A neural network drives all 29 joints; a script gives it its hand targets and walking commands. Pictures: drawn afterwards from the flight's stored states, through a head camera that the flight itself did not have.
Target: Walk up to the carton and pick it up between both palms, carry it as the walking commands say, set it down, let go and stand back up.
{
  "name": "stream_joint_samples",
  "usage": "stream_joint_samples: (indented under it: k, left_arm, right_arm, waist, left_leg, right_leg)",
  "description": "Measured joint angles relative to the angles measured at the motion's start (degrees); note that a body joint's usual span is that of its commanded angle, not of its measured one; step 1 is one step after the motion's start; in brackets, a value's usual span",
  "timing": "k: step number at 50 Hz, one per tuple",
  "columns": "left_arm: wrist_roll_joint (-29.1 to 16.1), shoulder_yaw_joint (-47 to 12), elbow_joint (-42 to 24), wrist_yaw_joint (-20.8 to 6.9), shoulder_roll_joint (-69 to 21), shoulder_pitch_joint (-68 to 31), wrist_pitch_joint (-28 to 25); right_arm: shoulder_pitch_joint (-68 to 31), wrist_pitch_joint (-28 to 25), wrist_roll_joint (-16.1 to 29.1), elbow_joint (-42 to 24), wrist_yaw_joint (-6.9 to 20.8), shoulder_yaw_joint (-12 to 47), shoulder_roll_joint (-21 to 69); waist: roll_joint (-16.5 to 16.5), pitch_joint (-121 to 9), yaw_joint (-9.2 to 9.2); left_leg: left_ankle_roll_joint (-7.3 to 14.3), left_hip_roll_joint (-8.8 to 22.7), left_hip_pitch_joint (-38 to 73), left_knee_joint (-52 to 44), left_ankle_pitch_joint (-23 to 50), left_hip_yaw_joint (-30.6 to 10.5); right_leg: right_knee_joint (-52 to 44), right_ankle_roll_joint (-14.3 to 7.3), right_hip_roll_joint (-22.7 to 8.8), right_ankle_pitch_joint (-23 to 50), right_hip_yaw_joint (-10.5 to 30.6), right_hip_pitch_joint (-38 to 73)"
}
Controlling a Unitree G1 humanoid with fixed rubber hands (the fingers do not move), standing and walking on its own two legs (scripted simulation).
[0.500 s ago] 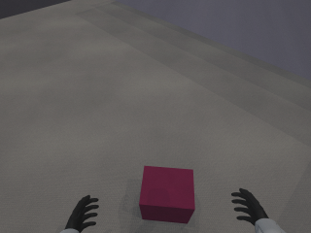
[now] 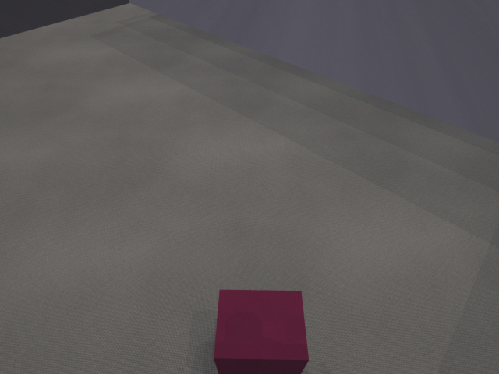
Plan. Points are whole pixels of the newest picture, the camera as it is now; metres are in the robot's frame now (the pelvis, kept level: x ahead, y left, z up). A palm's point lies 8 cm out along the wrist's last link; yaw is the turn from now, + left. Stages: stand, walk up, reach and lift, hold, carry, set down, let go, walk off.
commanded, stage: stand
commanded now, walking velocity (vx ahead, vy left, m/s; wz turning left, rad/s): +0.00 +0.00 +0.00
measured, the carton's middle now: (259, 337) +0.37 -0.02 -0.62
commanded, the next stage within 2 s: none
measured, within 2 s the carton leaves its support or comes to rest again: neither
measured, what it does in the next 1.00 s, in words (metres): stands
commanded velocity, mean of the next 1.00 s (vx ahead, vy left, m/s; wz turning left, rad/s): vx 0.00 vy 0.00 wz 0.00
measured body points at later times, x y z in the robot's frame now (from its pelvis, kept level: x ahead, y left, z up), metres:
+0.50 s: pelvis -0.02 +0.01 +0.00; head -0.01 +0.01 +0.45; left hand -0.06 +0.23 -0.16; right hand -0.08 -0.22 -0.15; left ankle -0.10 +0.12 -0.73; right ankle -0.05 -0.12 -0.73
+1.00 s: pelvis -0.03 +0.03 +0.01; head -0.03 +0.04 +0.46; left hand -0.06 +0.25 -0.16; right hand -0.09 -0.20 -0.15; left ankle -0.10 +0.12 -0.73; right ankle -0.05 -0.12 -0.73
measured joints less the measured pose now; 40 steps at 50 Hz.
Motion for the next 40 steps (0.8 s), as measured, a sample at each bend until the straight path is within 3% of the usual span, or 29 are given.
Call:
stream_joint_samples:
  k: [19, 40]
  left_arm:
    - [-0.5, -2.3, 12.5, 0.8, -2.9, 2.0, 1.6]
    - [-0.6, -3.7, 15.7, 0.9, -4.9, 1.4, 1.7]
  right_arm:
    - [-0.2, 1.4, -0.3, 14.7, 0.1, 2.4, 3.5]
    - [-1.8, 1.2, -0.4, 19.6, 0.1, 4.0, 5.5]
  waist:
    - [1.1, 1.8, -0.66]
    - [0.3, 4.2, 0.19]
  left_leg:
    - [0.6, -0.3, 4.0, -2.8, 1.5, 1.2]
    - [1.7, -1.2, 2.1, -2.3, 3.1, 2.4]
  right_leg:
    - [-2.2, 0.6, -0.5, 1.6, 0.6, 3.3]
    - [-2.8, 1.8, -1.4, 4.1, 1.8, 1.5]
